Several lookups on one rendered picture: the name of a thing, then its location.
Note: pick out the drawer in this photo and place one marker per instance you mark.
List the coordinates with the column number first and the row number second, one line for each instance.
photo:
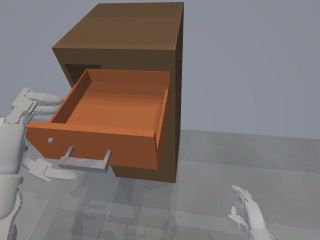
column 124, row 111

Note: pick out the robot right hand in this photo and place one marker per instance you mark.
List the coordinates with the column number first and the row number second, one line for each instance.
column 250, row 215

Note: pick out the robot right forearm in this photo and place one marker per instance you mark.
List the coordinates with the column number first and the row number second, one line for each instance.
column 260, row 234

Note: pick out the cabinet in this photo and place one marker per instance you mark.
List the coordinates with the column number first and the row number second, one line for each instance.
column 143, row 36

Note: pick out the robot left forearm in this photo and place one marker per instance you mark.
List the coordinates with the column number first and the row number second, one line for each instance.
column 11, row 201

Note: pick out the robot left hand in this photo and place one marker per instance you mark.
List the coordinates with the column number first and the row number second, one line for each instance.
column 13, row 131

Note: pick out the handle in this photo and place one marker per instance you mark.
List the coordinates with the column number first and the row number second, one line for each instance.
column 82, row 164

